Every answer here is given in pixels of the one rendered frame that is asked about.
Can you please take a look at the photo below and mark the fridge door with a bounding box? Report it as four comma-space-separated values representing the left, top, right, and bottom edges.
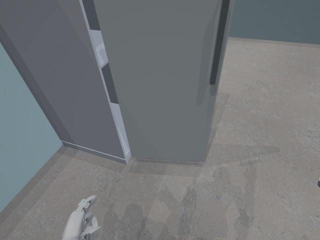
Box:
93, 0, 236, 162

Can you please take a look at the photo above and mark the handle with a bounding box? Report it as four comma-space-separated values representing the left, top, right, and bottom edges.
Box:
209, 0, 230, 85

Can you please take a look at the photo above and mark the robot left hand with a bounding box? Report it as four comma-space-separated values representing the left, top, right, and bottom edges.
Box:
61, 195, 101, 240

